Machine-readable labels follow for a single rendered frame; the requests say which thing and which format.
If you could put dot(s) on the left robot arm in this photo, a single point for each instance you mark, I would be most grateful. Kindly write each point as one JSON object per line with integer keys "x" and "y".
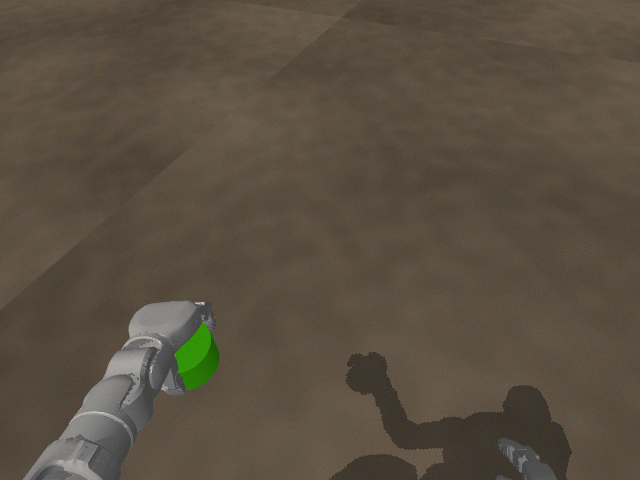
{"x": 102, "y": 432}

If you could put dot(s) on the tin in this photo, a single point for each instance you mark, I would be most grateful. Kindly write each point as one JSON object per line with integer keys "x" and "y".
{"x": 198, "y": 358}

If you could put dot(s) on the left robot hand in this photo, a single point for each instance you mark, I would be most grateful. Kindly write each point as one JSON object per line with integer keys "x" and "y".
{"x": 177, "y": 322}

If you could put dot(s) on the right robot hand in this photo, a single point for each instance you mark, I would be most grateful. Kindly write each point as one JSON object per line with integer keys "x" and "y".
{"x": 525, "y": 460}

